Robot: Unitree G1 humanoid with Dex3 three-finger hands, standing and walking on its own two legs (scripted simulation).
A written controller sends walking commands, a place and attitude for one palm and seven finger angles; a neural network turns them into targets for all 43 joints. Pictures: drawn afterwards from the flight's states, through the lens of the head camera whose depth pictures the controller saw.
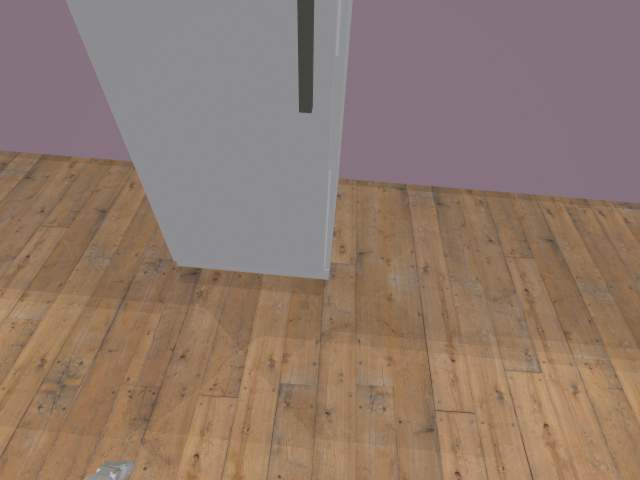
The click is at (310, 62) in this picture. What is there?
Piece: fridge door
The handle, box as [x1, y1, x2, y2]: [297, 0, 313, 112]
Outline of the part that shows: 297,0 299,111 311,112 313,0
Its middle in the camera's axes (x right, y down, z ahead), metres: -0.03 -0.46 +0.71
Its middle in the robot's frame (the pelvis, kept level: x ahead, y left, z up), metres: +0.87 +0.08 +0.25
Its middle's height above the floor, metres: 1.02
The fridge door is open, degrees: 0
